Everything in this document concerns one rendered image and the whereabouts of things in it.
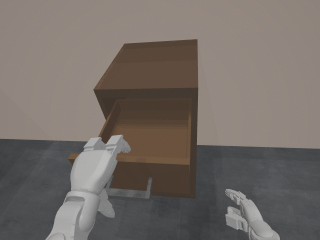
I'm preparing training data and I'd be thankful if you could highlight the robot right hand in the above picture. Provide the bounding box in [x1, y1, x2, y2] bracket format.
[225, 189, 264, 236]

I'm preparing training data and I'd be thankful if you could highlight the robot left hand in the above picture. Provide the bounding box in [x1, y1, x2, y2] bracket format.
[70, 134, 131, 218]

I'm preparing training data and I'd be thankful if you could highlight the drawer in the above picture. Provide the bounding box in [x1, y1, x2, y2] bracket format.
[68, 98, 192, 194]

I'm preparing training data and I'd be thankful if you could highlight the cabinet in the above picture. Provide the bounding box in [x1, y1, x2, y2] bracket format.
[93, 39, 199, 199]

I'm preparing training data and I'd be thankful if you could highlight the handle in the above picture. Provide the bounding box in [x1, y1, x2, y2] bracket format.
[103, 175, 153, 202]

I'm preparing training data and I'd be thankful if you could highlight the robot left forearm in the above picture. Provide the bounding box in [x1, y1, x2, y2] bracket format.
[46, 190, 101, 240]

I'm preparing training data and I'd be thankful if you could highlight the robot right forearm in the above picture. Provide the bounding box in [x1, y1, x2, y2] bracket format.
[247, 220, 280, 240]

